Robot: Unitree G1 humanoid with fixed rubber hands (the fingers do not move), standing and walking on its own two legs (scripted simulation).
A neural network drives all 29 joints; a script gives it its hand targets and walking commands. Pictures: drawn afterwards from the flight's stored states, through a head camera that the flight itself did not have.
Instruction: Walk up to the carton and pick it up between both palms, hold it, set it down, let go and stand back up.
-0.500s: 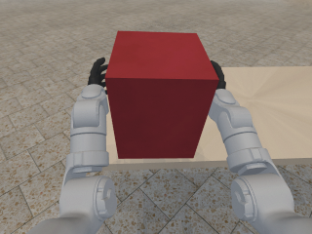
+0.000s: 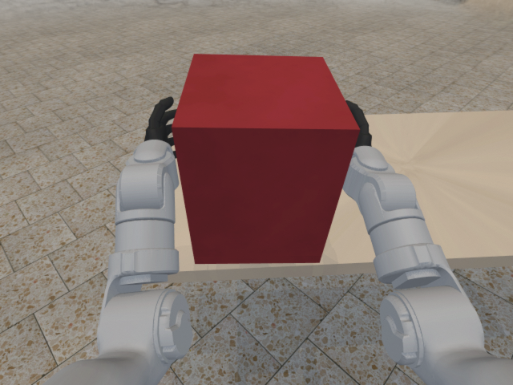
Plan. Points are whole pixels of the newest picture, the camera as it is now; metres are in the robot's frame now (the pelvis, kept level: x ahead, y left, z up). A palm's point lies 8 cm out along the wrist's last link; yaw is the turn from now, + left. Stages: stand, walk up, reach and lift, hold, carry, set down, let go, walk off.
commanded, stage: hold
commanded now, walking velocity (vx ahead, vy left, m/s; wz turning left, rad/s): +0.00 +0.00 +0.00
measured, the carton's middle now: (258, 161) +0.39 +0.00 +0.20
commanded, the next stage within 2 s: none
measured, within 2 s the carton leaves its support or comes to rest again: neither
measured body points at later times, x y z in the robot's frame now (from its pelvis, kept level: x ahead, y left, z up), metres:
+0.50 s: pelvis +0.00 +0.00 +0.00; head -0.06 +0.01 +0.45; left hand +0.39 +0.15 +0.24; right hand +0.39 -0.15 +0.23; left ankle +0.03 +0.10 -0.74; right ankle +0.05 -0.09 -0.74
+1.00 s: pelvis +0.00 +0.00 +0.00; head -0.06 +0.01 +0.45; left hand +0.39 +0.15 +0.24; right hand +0.39 -0.15 +0.23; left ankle +0.03 +0.10 -0.74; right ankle +0.05 -0.09 -0.74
